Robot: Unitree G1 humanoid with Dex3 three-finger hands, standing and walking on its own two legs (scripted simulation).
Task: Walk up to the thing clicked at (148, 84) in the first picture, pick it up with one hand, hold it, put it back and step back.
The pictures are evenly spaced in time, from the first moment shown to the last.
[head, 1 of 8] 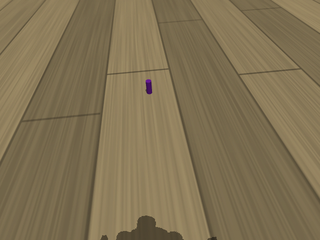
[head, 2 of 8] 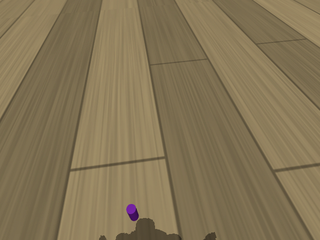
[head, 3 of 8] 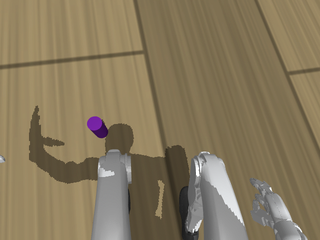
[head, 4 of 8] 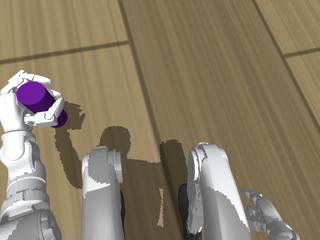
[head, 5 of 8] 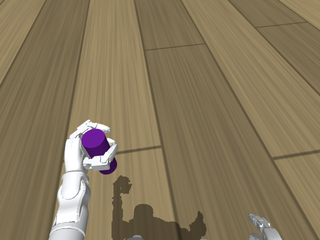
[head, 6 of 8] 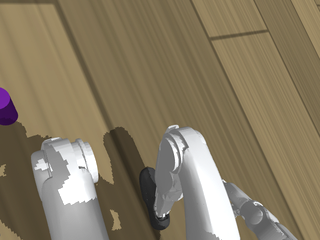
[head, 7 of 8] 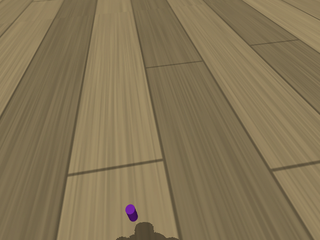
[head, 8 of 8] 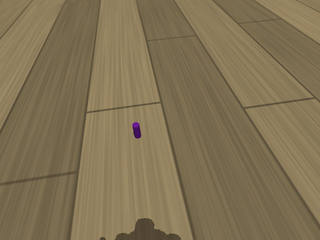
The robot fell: no
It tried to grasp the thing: yes
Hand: left
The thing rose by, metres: 0.70
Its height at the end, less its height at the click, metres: +0.00
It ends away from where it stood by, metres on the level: 0.02
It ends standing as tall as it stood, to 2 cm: yes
